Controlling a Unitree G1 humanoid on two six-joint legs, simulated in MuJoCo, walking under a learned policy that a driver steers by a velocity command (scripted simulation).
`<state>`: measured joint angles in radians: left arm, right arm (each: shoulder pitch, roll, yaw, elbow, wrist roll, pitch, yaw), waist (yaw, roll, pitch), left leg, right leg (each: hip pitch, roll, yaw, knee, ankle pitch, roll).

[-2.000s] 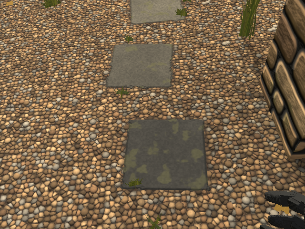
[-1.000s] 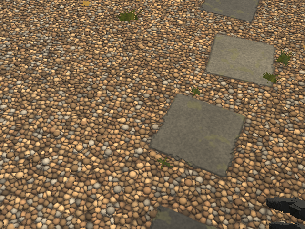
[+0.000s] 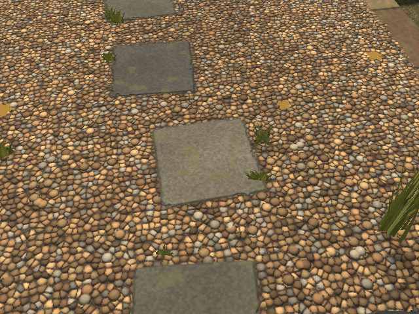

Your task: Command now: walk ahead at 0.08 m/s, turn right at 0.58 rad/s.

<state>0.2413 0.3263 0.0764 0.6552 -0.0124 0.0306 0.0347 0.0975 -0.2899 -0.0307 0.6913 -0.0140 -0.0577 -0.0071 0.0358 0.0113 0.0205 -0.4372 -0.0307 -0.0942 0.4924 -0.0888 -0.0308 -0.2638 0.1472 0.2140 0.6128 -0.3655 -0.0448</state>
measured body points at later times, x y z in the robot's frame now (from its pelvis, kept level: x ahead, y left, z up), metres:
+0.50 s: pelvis +0.09 -0.01 +0.02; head +0.10 -0.04 +0.47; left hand +0.18 +0.25 -0.09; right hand +0.19 -0.30 -0.10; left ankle +0.14 +0.12 -0.67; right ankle +0.02 -0.11 -0.73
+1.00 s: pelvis +0.20 +0.01 +0.01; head +0.24 +0.02 +0.46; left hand +0.31 +0.30 -0.10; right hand +0.40 -0.25 -0.08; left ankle +0.27 +0.10 -0.73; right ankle +0.27 -0.15 -0.68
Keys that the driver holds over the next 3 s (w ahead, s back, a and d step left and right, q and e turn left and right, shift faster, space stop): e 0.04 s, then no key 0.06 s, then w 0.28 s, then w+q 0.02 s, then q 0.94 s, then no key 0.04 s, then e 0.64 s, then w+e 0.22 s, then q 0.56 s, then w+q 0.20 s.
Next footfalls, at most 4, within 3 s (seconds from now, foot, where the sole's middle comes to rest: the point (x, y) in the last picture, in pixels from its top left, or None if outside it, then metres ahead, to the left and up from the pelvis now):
0.36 right None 0.06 -0.12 -0.76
0.72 left None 0.31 0.10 -0.76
1.16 right None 0.33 -0.12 -0.76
1.52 left None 0.21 0.12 -0.76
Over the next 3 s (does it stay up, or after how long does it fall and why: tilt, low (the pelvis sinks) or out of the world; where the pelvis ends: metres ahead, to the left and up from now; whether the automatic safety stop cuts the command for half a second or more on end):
stays up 0.39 -0.04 0.02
